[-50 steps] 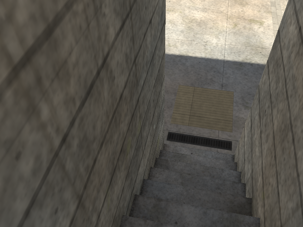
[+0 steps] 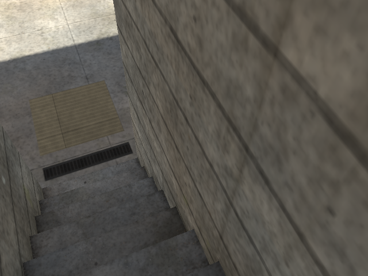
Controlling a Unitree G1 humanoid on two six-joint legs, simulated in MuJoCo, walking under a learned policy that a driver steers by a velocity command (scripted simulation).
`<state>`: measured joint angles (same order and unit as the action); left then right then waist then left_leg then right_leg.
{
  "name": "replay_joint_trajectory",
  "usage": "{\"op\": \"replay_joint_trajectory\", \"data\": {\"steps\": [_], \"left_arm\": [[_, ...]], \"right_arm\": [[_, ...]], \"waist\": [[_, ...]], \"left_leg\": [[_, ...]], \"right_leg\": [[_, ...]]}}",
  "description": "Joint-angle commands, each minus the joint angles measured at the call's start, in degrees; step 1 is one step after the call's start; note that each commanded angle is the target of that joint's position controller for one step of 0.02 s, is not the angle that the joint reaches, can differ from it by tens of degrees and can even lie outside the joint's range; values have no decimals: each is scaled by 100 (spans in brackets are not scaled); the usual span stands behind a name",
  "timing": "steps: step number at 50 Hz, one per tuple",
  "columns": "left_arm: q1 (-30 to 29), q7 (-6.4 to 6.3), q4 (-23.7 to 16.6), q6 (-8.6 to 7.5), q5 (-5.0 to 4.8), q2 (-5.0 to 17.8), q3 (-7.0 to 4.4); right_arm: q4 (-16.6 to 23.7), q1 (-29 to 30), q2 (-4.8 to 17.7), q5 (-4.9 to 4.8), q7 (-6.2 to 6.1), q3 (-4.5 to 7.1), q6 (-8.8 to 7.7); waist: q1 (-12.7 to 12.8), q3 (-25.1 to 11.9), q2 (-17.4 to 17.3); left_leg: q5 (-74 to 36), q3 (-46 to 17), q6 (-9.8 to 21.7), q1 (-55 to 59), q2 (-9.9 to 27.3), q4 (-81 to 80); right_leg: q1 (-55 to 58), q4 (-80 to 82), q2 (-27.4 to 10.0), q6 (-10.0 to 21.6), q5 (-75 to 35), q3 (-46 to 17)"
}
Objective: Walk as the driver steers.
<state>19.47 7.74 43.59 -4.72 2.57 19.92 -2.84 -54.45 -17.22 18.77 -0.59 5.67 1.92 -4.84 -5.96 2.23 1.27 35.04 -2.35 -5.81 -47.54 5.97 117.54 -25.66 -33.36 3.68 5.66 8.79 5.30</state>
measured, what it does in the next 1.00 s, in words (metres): goes down, turning left: left foot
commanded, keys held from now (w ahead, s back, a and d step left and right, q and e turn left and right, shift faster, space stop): q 1.00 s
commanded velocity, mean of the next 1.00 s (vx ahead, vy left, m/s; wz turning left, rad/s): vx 0.00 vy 0.00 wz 0.43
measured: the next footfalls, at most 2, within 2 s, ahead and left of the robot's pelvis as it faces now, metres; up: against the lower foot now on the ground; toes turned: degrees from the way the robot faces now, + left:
left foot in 0.80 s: +0.06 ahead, +0.20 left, +0.00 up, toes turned +32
right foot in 1.16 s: +0.12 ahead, -0.01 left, +0.00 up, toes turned +37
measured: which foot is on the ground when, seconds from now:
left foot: up 0.00-0.78, down 0.80-1.00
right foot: down 0.00-0.84, up 0.86-1.00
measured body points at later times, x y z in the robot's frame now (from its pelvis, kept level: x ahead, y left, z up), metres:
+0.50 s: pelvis +0.07 -0.01 -0.01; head +0.07 -0.03 +0.43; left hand +0.08 +0.26 -0.13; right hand +0.21 -0.24 -0.15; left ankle +0.06 +0.20 -0.57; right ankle +0.06 -0.05 -0.73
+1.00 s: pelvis +0.06 +0.10 -0.04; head +0.08 +0.10 +0.41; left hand +0.07 +0.40 -0.13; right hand +0.25 -0.10 -0.17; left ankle +0.03 +0.18 -0.73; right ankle +0.18 +0.01 -0.62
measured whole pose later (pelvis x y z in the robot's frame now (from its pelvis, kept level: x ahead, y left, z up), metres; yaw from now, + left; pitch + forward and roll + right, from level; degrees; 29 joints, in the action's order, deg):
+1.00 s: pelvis +0.06 +0.10 -0.04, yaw +31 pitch +5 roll +2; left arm 8.2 0.2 42.8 -5.2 2.9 14.8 -1.6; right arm -45.8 -19.6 15.8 2.5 3.3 3.2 -5.6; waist 0.2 -3.0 0.5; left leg 24.6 4.4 4.6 -31.0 -4.3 50.7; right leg -53.6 -85.9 -5.4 -4.6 16.5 -2.6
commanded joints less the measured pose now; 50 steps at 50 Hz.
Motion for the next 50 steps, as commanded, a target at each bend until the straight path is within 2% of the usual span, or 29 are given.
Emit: {"op": "replay_joint_trajectory", "data": {"steps": [1,2,3,5,7,9,11,15,21,25,26,27,28,30,32,34,35,36,37,38,39,40,41,42,43,44,45,47,50], "left_arm": [[-128,7,-167,-181,-309,-661,403],[-232,-123,-303,-209,-363,-526,495],[-251,-267,-446,-235,-418,-70,375],[-12,-239,-283,-219,-425,442,336],[-214,-197,-154,-294,-104,725,276],[51,-209,91,-327,24,454,297],[327,-241,369,-270,76,151,306],[460,-323,608,-277,76,77,191],[397,-430,518,-242,285,266,-59],[15,-463,306,-220,181,122,-112],[-195,-496,249,-211,231,150,-130],[-285,-522,74,-209,136,141,-144],[-401,-641,121,-219,140,3,-187],[186,-703,373,-270,487,25,-167],[36,-758,296,-327,589,184,-218],[-497,-758,311,-336,407,232,-237],[-273,-841,388,-293,149,337,-324],[-510,-889,249,-289,387,404,-344],[-690,-863,239,-269,453,493,-406],[-834,-872,160,-254,370,449,-424],[-522,-872,331,-181,221,515,-459],[-662,-833,260,-131,344,564,-471],[-293,-798,308,-160,438,62,-330],[-517,-881,-350,-251,387,-329,-218],[-1751,-824,-961,-313,60,-142,-176],[-2204,-863,-988,-415,-128,-268,-80],[-1634,-963,-754,-416,-213,-217,7],[-601,-943,-300,-222,46,-78,67],[219,-543,78,166,4,106,-7]], "right_arm": [[89,-1873,-654,-47,-96,-349,-140],[286,-1274,-541,-164,-52,-328,-49],[112,-1303,-133,-268,27,-141,17],[82,-1393,94,-192,86,-21,90],[222,-1593,52,-96,21,10,72],[631,-981,4,-13,-162,9,22],[891,-650,-31,-69,-249,7,17],[1100,-653,-176,22,-347,60,11],[1185,-689,-294,103,-398,104,115],[1129,-635,-262,205,-371,56,227],[1233,-427,-250,209,-378,71,231],[1229,-280,-331,149,-434,32,207],[1298,219,-321,347,-428,-10,219],[1132,-33,-448,451,-373,-85,309],[1359,295,-430,508,-365,-73,284],[1691,725,-416,557,-435,-42,314],[1830,1172,-366,449,-420,-42,271],[1771,850,-454,497,-500,-47,227],[1740,707,-560,518,-516,-50,225],[1723,610,-550,548,-509,-34,215],[1654,639,-327,389,-533,99,57],[1448,84,-59,332,-569,268,-120],[1183,-461,115,314,-668,421,-260],[1193,-1267,1038,365,-854,567,-337],[1127,-2325,1458,564,-570,682,-410],[902,-2463,1056,489,-438,564,-440],[1096,-1631,869,317,-326,512,-350],[1261,-116,296,327,-170,328,-204],[1527,943,376,267,-221,168,-131]], "waist": [[-735,-770,-148],[-525,-342,-99],[-357,-440,-602],[-186,14,-297],[-184,-114,-75],[195,-39,-98],[497,-339,-517],[540,-505,-194],[381,-636,217],[409,-728,217],[456,-750,282],[515,-519,363],[623,-478,502],[726,-346,465],[776,-585,310],[884,-266,591],[1240,-156,380],[1049,-489,654],[949,-420,473],[932,-546,464],[1080,-659,278],[745,-1048,-88],[515,-1607,-1005],[552,-2663,-2304],[-448,-2686,-1285],[-695,-1626,-936],[-78,-1091,-706],[915,-778,-26],[1485,-735,-129]], "left_leg": [[-2417,-744,38,-1359,533,-1548],[-2363,-319,-69,-1216,283,-1551],[-3008,-503,-82,-755,214,-2945],[-3397,-592,-239,-151,-44,-3151],[-3653,-964,-306,-486,-98,-2289],[-3398,-1472,-267,-1684,-49,-2491],[-2973,-1702,-262,-2015,-77,-2423],[-2617,-1441,-240,-2074,-332,-2580],[-2709,-1103,-272,-1900,-490,-2590],[-2668,-924,-247,-1655,-379,-2478],[-2668,-767,-226,-1607,-296,-2524],[-2926,-676,-207,-1739,-157,-2993],[-2595,-107,-132,-1357,73,-4528],[-3160,331,89,-674,-31,-3862],[-2973,460,244,-477,-61,-4089],[-2673,595,422,-478,62,-5194],[-1454,1003,442,-558,-121,-6056],[-2002,911,569,26,-149,-5451],[-2100,781,563,129,-109,-5787],[-2130,844,571,386,-201,-6137],[-1401,1120,563,888,-433,-7203],[-2301,1056,717,2083,-596,-8126],[-4238,694,993,3647,-690,-8192],[-6998,-1678,2267,5965,719,-7843],[-6310,-3283,2424,6998,1233,-8573],[-5362,-3628,2635,6112,1515,-8695],[-5013,-3055,2701,5165,1482,-8558],[-4152,-1663,2456,2357,995,-8067],[-3536,-1264,2167,249,312,-8581]], "right_leg": [[735,370,-2047,-237,-3093,-1816],[133,627,-1655,-770,-2002,-1588],[-59,730,-1445,-1037,-1131,-1077],[-1014,1112,-1638,-963,1190,-1617],[-525,1136,-1918,-599,973,-1916],[913,961,-2208,-268,237,-2168],[1734,666,-2485,179,-985,-2151],[2243,210,-2273,433,-2740,-1485],[1950,174,-2616,693,-4965,-709],[1612,489,-2692,1030,-3699,-325],[1499,529,-2642,1014,-3073,-173],[1514,834,-2626,1044,-2434,-173],[1478,1069,-2497,882,-790,101],[854,819,-2518,631,57,167],[900,728,-2805,663,92,187],[903,880,-3037,400,1189,124],[1122,994,-2869,315,1858,267],[842,774,-3074,258,1806,60],[792,684,-3256,279,1622,-17],[793,505,-3262,255,1652,-16],[976,344,-3175,218,1591,83],[744,-945,-2875,-59,1746,424],[-127,-2924,-2220,-392,1611,840],[-2455,-5183,-1336,-1048,3325,832],[-4094,-5378,-654,-1162,3515,-520],[-4798,-5446,-780,-1245,3549,-879],[-4911,-5657,-1048,-1242,2915,-1078],[-3262,-5142,-1212,-1093,1149,-1259],[-1544,-6007,-780,-961,-542,-722]]}}
Over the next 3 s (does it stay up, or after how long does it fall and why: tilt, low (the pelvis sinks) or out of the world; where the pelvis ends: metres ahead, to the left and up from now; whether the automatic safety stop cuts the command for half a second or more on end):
stays up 0.77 0.38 -0.68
